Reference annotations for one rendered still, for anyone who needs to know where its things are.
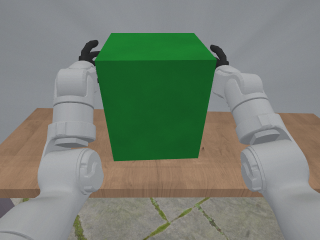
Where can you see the robot left hand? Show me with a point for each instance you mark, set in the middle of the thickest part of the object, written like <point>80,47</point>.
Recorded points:
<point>88,56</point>

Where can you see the robot right hand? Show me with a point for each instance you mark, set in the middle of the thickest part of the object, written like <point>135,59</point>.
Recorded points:
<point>221,55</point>

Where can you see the carton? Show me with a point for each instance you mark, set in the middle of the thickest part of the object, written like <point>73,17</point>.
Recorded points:
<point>155,90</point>

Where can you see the table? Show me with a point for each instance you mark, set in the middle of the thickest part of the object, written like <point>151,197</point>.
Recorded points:
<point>216,173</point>

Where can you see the left robot forearm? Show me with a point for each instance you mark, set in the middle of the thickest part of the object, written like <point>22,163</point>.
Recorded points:
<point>73,109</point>

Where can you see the robot right upper arm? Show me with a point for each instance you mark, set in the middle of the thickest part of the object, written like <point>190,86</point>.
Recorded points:
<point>278,171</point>

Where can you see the right robot forearm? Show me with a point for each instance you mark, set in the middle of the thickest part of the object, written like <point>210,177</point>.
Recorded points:
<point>255,120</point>

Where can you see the robot left upper arm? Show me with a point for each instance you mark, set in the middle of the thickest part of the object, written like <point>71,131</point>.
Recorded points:
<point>66,179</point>

